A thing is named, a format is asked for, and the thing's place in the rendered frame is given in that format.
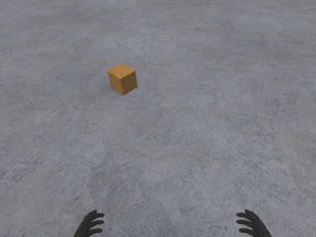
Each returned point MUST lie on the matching carton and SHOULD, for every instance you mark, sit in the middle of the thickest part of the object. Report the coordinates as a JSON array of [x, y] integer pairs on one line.
[[122, 79]]

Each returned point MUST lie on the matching right robot hand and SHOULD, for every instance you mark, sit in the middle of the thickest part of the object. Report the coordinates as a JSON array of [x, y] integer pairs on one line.
[[259, 228]]

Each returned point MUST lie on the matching left robot hand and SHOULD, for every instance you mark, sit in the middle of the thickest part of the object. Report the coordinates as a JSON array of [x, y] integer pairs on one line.
[[87, 223]]

